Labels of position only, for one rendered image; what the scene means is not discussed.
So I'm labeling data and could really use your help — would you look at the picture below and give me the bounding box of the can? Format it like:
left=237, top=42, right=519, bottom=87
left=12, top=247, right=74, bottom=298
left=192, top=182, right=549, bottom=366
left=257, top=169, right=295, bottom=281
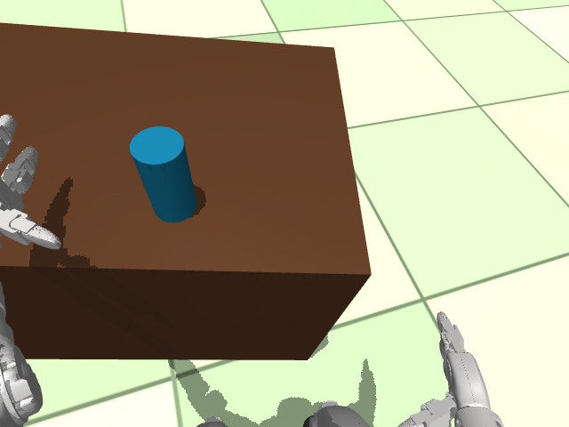
left=130, top=126, right=196, bottom=222

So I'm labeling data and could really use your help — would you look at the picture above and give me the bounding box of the left robot hand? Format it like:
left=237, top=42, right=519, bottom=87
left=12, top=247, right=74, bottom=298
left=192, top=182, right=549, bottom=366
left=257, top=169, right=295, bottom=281
left=0, top=115, right=61, bottom=250

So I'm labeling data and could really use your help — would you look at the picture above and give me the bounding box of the right robot arm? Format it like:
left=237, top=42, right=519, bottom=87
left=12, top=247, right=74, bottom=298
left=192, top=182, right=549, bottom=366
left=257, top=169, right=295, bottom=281
left=454, top=407, right=504, bottom=427

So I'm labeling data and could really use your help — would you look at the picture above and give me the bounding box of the right robot hand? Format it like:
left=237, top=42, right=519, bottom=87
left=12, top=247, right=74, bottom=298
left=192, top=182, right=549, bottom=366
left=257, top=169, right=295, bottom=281
left=397, top=311, right=491, bottom=427

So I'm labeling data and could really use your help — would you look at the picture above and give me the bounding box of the left robot arm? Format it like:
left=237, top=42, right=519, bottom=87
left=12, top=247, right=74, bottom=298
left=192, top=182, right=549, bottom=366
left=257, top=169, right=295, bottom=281
left=0, top=242, right=43, bottom=427

